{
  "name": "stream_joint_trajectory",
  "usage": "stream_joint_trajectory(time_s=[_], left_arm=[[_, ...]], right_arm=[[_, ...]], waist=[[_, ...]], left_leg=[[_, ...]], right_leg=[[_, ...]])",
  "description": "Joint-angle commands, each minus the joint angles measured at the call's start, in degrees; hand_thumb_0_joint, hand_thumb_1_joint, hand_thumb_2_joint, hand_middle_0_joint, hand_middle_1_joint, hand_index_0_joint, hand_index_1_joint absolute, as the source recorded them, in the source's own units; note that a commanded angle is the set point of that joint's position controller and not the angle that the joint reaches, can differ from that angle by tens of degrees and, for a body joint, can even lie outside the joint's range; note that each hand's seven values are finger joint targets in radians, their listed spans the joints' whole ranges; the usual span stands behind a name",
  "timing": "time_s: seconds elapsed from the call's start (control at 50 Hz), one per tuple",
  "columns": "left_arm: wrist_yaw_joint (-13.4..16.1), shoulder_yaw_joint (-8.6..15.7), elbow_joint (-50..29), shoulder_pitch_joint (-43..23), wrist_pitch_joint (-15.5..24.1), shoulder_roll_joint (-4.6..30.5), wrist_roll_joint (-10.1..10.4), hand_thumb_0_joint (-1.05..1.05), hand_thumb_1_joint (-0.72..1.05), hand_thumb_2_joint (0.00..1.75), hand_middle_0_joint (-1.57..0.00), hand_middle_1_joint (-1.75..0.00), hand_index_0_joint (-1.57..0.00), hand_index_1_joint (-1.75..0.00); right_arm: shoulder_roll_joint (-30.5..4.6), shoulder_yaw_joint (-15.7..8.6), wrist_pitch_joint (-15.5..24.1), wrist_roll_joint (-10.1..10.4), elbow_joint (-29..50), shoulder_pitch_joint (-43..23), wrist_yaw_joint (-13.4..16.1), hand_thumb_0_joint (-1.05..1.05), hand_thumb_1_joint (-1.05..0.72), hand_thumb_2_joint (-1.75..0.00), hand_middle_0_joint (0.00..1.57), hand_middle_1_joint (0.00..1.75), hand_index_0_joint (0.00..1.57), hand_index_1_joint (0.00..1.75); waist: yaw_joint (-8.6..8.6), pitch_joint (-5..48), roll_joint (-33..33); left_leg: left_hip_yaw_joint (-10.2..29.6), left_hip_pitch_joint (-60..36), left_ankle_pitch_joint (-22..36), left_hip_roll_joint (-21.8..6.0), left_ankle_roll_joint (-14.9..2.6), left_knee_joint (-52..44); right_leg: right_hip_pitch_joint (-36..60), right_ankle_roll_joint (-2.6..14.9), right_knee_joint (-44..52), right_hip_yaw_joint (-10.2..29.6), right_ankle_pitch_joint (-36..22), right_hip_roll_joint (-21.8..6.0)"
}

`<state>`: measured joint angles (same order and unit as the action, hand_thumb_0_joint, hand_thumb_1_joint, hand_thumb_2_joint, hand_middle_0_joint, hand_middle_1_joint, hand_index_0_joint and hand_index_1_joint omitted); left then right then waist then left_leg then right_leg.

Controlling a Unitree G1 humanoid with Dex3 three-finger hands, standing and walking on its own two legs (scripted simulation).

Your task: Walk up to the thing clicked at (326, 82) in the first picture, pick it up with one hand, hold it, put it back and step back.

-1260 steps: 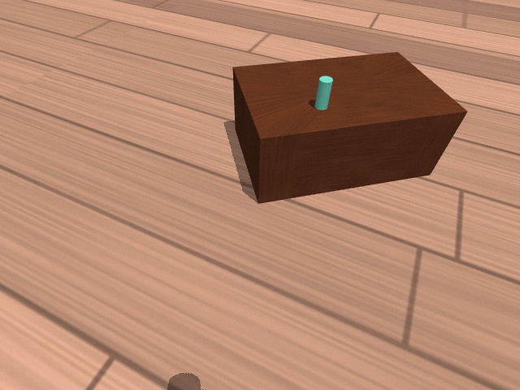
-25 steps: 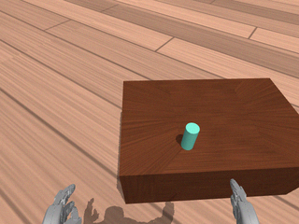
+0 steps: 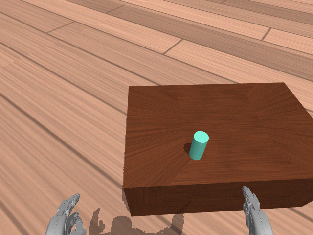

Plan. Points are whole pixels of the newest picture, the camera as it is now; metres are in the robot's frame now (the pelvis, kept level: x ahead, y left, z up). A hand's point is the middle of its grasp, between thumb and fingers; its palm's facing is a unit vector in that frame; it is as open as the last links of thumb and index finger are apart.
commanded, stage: home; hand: right
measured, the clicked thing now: (198, 146) +0.53 -0.19 -0.23
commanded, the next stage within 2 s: stand in 0.92 s
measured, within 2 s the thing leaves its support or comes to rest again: neither
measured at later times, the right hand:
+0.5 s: hand (232, 230) +0.17 -0.18 -0.04, palm faces +0.13 +0.96 -0.24, open 17.2 cm
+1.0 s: hand (232, 233) +0.17 -0.18 -0.05, palm faces +0.14 +0.95 -0.28, open 17.3 cm
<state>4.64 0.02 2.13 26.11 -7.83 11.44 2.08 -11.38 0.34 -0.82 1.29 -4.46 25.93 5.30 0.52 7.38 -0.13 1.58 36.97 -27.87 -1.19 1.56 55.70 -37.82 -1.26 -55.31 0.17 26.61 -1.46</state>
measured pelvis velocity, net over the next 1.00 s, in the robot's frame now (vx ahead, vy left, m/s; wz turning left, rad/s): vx -0.01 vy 0.01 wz -0.01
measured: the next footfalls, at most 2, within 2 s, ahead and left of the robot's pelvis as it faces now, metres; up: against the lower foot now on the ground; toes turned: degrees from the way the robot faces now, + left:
none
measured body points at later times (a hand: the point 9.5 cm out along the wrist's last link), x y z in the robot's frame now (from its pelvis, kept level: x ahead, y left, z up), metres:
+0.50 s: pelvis +0.00 +0.00 +0.00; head +0.02 +0.00 +0.45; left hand +0.16 +0.23 -0.04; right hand +0.16 -0.23 -0.03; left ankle +0.00 +0.14 -0.68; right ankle +0.01 -0.13 -0.68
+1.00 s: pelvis -0.01 +0.01 +0.00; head +0.02 +0.01 +0.45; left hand +0.15 +0.25 -0.07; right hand +0.15 -0.23 -0.03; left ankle +0.00 +0.14 -0.68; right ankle +0.01 -0.13 -0.68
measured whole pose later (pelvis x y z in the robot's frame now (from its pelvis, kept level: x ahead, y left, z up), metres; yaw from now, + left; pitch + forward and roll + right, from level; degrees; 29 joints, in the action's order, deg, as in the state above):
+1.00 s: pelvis -0.01 +0.01 +0.00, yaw +0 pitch +8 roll +1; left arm 8.1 -0.5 25.8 17.0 2.1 12.8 1.9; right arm -11.2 0.6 -9.0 1.2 -1.1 27.1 8.8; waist -1.0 6.3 1.9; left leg -0.2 35.3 -26.9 0.0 0.8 54.3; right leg -37.3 -1.9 -55.5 2.0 26.3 -2.6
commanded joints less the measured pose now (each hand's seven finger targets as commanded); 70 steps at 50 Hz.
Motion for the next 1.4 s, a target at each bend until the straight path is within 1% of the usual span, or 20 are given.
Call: stream_joint_trajectory(time_s=[0.0,0.02,0.14,0.3,0.4,0.42,0.46,0.54,0.68,0.7,1.0,1.02,1.08,1.1,1.12,1.14,1.2,1.24,1.28,1.38], left_arm=[[0.6,3.44,-10.84,-0.77,3.16,5.49,-0.44,0.0,0.9,0.9,-0.2,-0.3,-0.2,-0.3],[0.63,4.21,-10.61,-0.61,3.11,6.08,-0.51,0.0,0.9,0.9,-0.2,-0.3,-0.2,-0.3],[0.49,3.9,-11.97,-1.64,3.32,5.91,-0.33,0.0,0.9,0.9,-0.2,-0.3,-0.2,-0.3],[0.7,3.34,-11.84,-0.28,3.05,5.29,-0.47,0.0,0.9,0.9,-0.2,-0.3,-0.2,-0.3],[0.78,3.16,-12.71,-1.96,3.18,5.57,-0.31,0.0,0.9,0.9,-0.2,-0.3,-0.2,-0.3],[1.25,3.18,3.54,-5.34,3.58,8.58,0.21,0.0,0.9,0.9,-0.2,-0.3,-0.2,-0.3],[1.63,1.93,0.57,-5.42,4.74,7.2,0.31,0.0,0.9,0.9,-0.2,-0.3,-0.2,-0.3],[2.62,1.91,4.71,-7.94,6.29,7.15,0.35,0.0,0.9,0.9,-0.2,-0.3,-0.2,-0.3],[3.57,2.89,10.42,-10.46,9.14,8.34,0.04,0.0,0.9,0.9,-0.2,-0.3,-0.2,-0.3],[3.65,2.98,11.04,-10.77,9.52,8.27,-0.05,0.0,0.9,0.9,-0.2,-0.3,-0.2,-0.3],[4.53,2.39,15.05,-13.33,14.14,7.75,-0.74,0.0,0.9,0.9,-0.2,-0.3,-0.2,-0.3],[4.44,1.91,15.11,-13.36,14.43,7.31,-0.78,0.0,0.9,0.9,-0.2,-0.3,-0.2,-0.3],[4.85,2.34,15.47,-13.33,14.79,8.02,-0.87,0.0,0.9,0.9,-0.2,-0.3,-0.2,-0.3],[1.44,3.36,29.05,-17.2,12.67,16.18,-9.16,0.0,0.9,0.9,-0.2,-0.3,-0.2,-0.3],[0.03,4.51,29.91,-16.43,11.68,16.32,-9.29,0.0,0.9,0.9,-0.2,-0.3,-0.2,-0.3],[-0.78,4.87,30.08,-17.21,11.48,16.49,-8.88,0.0,0.9,0.9,-0.2,-0.3,-0.2,-0.3],[-2.58,4.15,32.47,-17.79,10.84,14.83,-5.9,0.0,0.9,0.9,-0.2,-0.3,-0.2,-0.3],[-3.4,4.21,34.42,-16.4,10.61,15.49,-4.81,0.0,0.9,0.9,-0.2,-0.3,-0.2,-0.3],[-3.89,4.26,37.16,-16.61,10.37,15.45,-4.47,0.0,0.9,0.9,-0.2,-0.3,-0.2,-0.3],[-3.66,4.41,41.62,-17.37,10.24,16.37,-4.39,0.0,0.9,0.9,-0.2,-0.3,-0.2,-0.3]], right_arm=[[-5.48,-3.02,2.86,-0.21,11.12,-1.29,0.62,0.0,0.5,-0.08,0.06,0.06,0.06,0.06],[-6.11,-4.1,2.72,-0.2,11.06,-0.63,0.7,0.0,0.51,-0.08,0.06,0.06,0.06,0.06],[-5.06,-2.62,2.8,-0.15,12.16,-1.77,0.73,0.0,0.5,-0.08,0.06,0.06,0.06,0.06],[-5.74,-3.57,2.75,-0.22,11.0,-0.86,0.75,0.0,0.5,-0.08,0.06,0.06,0.06,0.06],[-5.7,-3.46,2.91,-0.01,11.92,-0.95,0.75,0.0,0.51,-0.08,0.06,0.06,0.06,0.06],[-7.51,-6.93,2.07,-0.09,9.89,2.04,2.04,0.0,0.52,-0.07,0.05,0.06,0.05,0.06],[-4.03,-2.56,1.39,-0.07,11.88,2.33,2.05,0.0,0.5,-0.08,0.06,0.06,0.06,0.06],[-6.74,-3.7,0.72,-0.05,17.18,-0.36,3.3,0.0,0.51,-0.08,0.06,0.06,0.06,0.06],[-6.31,-3.71,-1.93,-0.16,15.58,0.66,4.17,0.0,0.49,-0.09,0.06,0.06,0.06,0.06],[-5.43,-2.59,-2.42,-0.2,14.32,1.13,4.03,0.0,0.5,-0.08,0.06,0.06,0.06,0.06],[-6.47,-3.59,-6.11,-0.56,15.26,-0.6,4.51,0.0,0.55,-0.05,0.05,0.05,0.05,0.05],[-4.65,-2.69,-6.67,-0.62,11.24,2.23,4.35,0.0,0.47,-0.13,0.13,0.13,0.13,0.13],[-6.62,-3.7,-6.66,-0.5,16.25,-1.13,4.42,0.0,0.23,-0.37,0.2,0.3,0.2,0.3],[-17.35,-5.75,-2.29,-7.7,-3.85,-8.77,1.01,0.0,0.15,-0.45,0.2,0.3,0.2,0.3],[-15.97,-6.15,-0.4,-7.79,-11.7,-7.22,-0.68,0.0,0.07,-0.53,0.2,0.3,0.2,0.3],[-16.25,-6.09,0.76,-7.73,-13.4,-8.09,-1.52,0.0,-0.01,-0.61,0.2,0.3,0.2,0.3],[-15.96,-4.86,2.75,-5.53,-18.39,-9.5,-3.32,0.0,-0.25,-0.85,0.2,0.3,0.2,0.3],[-16.52,-5.04,3.0,-4.39,-22.27,-11.52,-3.93,0.0,-0.41,-0.9,0.2,0.3,0.2,0.3],[-15.58,-4.76,3.49,-4.06,-26.25,-11.1,-3.91,0.0,-0.57,-0.9,0.2,0.3,0.2,0.3],[-16.82,-4.73,3.89,-4.03,-34.11,-12.37,-3.54,0.0,-0.9,-0.9,0.2,0.3,0.2,0.3]], waist=[[-0.65,5.0,0.77],[-0.2,5.62,0.05],[-0.44,4.47,0.65],[-0.52,5.15,-1.8],[0.1,3.58,-0.93],[-0.81,1.96,-0.63],[-1.42,4.08,-0.44],[-1.59,5.05,2.54],[-1.79,5.33,0.92],[-2.12,4.97,0.38],[-1.55,3.43,1.01],[-1.96,3.2,-0.66],[-1.76,3.82,0.43],[-0.53,-3.58,0.05],[-0.55,-2.56,0.67],[-0.77,-2.74,-0.32],[-1.81,-2.93,-2.49],[-2.1,-1.94,-4.18],[-1.31,-0.58,-1.36],[-1.1,-1.64,0.99]], left_leg=[[-3.28,-3.3,14.62,1.48,-1.52,-8.57],[-3.29,-3.41,14.55,1.54,-1.5,-8.47],[-3.7,-2.06,10.79,1.92,-1.79,-8.36],[-2.63,-2.92,12.5,1.19,-1.21,-9.4],[-2.51,-1.71,8.06,1.17,-1.55,-10.1],[-3.24,-0.5,7.2,2.25,-1.71,-9.55],[-3.3,-1.66,8.59,2.15,-1.8,-9.34],[-2.95,-2.29,10.83,2.07,-1.79,-9.65],[-3.66,-3.45,13.64,2.43,-1.7,-9.5],[-4.01,-3.22,13.18,2.63,-1.73,-9.63],[-3.54,-4.21,9.13,2.31,-1.47,-12.38],[-3.66,-4.45,10.04,2.38,-1.32,-12.26],[-3.49,-4.46,10.16,2.29,-1.36,-12.4],[2.88,-8.9,10.38,-0.99,-4.74,-13.41],[4.03,-9.14,8.0,-1.87,-6.22,-14.86],[4.96,-9.81,8.78,-2.39,-6.86,-15.67],[5.68,-11.43,13.06,-3.35,-6.39,-17.59],[6.1,-12.0,11.97,-3.51,-5.74,-18.35],[3.66,-15.31,16.11,-2.56,-4.85,-17.04],[3.52,-19.1,22.89,-2.68,-4.43,-18.24]], right_leg=[[6.04,1.41,8.41,-2.37,-14.06,1.12],[5.76,1.44,8.3,-2.22,-14.15,1.07],[5.75,1.29,9.58,-1.53,-10.75,0.64],[4.68,1.81,7.62,-2.74,-11.41,1.31],[3.89,1.61,8.63,-2.78,-7.7,1.37],[3.61,1.93,8.37,-1.22,-6.25,0.84],[4.37,2.01,8.06,-1.26,-7.26,0.67],[5.58,1.84,7.64,-1.63,-8.92,0.81],[6.29,1.75,7.37,-0.64,-12.15,0.44],[6.32,1.77,7.7,-0.31,-12.03,0.36],[5.76,1.79,8.5,-0.91,-7.71,0.85],[5.2,2.0,8.3,-0.9,-8.36,0.88],[6.11,1.83,8.33,-0.9,-8.5,0.83],[13.1,4.35,11.22,3.5,-12.89,-2.05],[13.63,5.27,11.53,3.54,-9.71,-1.55],[12.54,5.82,10.85,3.86,-9.38,-1.49],[14.74,4.98,12.17,1.93,-7.14,-0.72],[16.34,4.64,14.15,2.8,-7.57,-0.79],[17.42,4.47,15.42,4.14,-12.67,-1.54],[20.43,4.5,18.78,5.5,-20.76,-3.09]])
